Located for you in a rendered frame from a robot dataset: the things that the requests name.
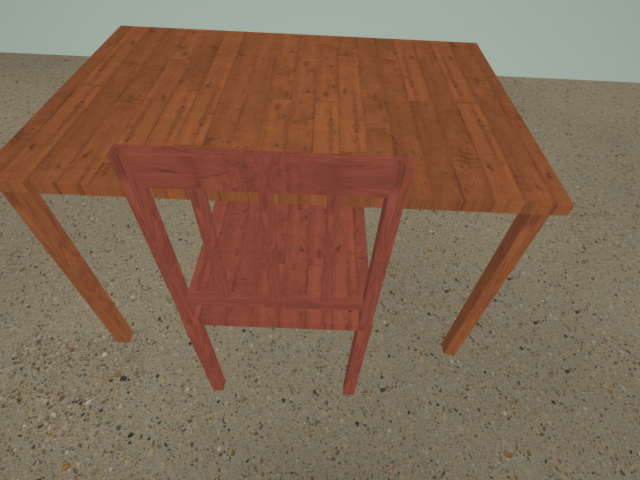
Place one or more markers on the chair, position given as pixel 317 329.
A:
pixel 267 264

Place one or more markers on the table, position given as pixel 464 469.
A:
pixel 435 101

